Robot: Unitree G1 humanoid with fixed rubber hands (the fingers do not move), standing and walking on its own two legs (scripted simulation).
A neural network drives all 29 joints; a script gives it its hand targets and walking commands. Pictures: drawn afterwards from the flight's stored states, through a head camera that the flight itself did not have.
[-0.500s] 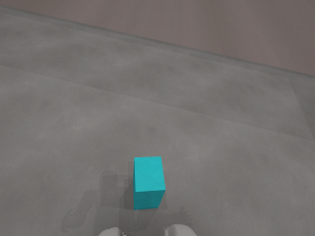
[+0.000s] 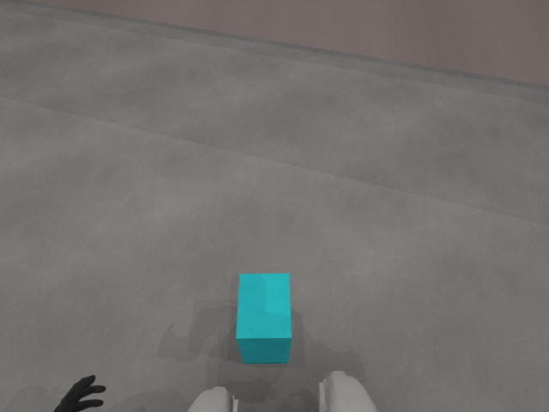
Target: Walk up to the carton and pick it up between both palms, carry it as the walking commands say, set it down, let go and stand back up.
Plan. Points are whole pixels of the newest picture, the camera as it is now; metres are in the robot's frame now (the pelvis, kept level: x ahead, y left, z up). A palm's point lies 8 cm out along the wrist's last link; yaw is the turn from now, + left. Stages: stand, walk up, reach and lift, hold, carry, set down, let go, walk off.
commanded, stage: walk up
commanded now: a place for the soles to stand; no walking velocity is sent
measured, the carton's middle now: (265, 321) +0.43 +0.03 -0.57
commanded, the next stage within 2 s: reach and lift in 1.64 s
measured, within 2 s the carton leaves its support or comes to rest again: neither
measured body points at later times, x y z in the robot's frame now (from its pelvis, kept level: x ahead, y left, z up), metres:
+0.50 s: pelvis +0.02 +0.00 +0.02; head +0.05 +0.01 +0.47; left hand +0.10 +0.32 -0.10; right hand +0.15 -0.30 -0.10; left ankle +0.02 +0.15 -0.68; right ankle +0.06 -0.15 -0.68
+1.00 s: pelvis -0.01 +0.02 +0.02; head +0.04 +0.02 +0.46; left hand +0.06 +0.35 -0.10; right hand +0.11 -0.29 -0.11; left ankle +0.02 +0.15 -0.68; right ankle +0.06 -0.14 -0.67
